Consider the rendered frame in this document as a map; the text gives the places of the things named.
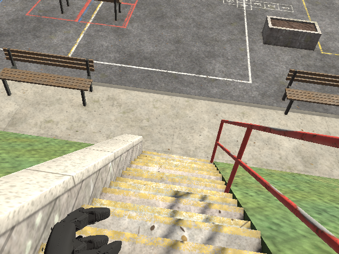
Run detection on stairs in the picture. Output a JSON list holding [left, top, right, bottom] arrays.
[[38, 151, 267, 254]]

